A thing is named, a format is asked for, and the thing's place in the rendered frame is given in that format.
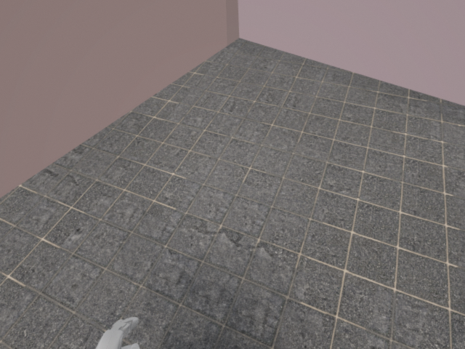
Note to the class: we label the left robot hand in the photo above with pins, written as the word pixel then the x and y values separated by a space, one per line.
pixel 112 339

